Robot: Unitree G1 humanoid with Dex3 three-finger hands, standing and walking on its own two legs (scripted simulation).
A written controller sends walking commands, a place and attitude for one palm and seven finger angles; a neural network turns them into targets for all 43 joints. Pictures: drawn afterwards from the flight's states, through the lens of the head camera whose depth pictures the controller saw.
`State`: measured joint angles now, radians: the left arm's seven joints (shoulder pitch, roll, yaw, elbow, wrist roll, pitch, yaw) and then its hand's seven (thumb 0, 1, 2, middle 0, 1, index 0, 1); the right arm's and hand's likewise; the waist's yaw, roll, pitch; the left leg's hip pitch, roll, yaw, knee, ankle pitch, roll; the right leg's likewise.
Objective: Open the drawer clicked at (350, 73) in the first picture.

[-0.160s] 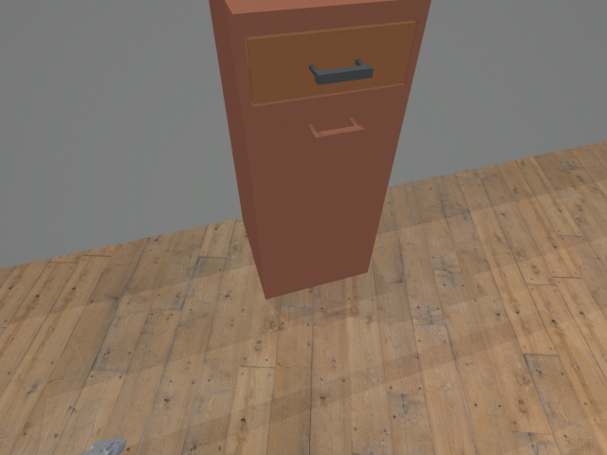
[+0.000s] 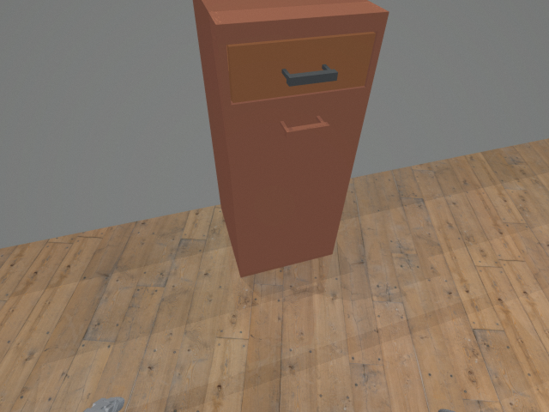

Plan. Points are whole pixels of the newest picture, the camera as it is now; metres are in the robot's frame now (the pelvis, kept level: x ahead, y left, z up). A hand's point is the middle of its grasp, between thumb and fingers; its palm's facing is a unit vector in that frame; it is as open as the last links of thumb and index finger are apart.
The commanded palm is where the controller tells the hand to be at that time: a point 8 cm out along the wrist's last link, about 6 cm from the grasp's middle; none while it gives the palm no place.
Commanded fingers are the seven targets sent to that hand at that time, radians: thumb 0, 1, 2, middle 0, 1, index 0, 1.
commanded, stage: stand and wait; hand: left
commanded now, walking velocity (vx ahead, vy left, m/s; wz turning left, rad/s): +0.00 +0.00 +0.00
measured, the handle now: (308, 73) +0.87 -0.04 +0.12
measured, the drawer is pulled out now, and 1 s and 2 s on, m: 0.00 0.00 0.00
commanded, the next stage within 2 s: look at it before walking up in 0.66 s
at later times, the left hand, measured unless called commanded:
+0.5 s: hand out of the picture +0.03 +0.24 -0.15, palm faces -0.01 -0.95 -0.33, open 7.4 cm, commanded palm none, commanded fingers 0.00 0.90 0.90 -0.20 -0.30 -0.20 -0.30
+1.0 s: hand out of the picture +0.05 +0.23 -0.15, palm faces -0.02 -0.95 -0.31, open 7.3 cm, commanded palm none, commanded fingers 0.00 0.90 0.90 -0.20 -0.30 -0.20 -0.30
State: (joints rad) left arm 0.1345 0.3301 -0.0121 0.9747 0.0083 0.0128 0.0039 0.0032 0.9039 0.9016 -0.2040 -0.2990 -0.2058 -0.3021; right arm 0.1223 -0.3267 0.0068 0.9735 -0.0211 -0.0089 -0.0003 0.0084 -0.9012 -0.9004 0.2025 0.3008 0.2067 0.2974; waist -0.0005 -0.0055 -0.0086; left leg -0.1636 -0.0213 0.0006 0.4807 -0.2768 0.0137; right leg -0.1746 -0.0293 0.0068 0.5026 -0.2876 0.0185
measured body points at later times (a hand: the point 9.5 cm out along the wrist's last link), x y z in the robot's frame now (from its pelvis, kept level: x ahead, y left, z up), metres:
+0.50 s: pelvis -0.02 -0.01 +0.01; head -0.03 -0.01 +0.46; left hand +0.03 +0.28 -0.13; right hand +0.04 -0.30 -0.13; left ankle -0.01 +0.11 -0.74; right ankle -0.01 -0.13 -0.74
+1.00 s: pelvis -0.02 -0.01 +0.01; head -0.02 -0.01 +0.46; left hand +0.05 +0.28 -0.13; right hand +0.04 -0.30 -0.13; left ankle -0.01 +0.11 -0.74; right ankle -0.01 -0.13 -0.74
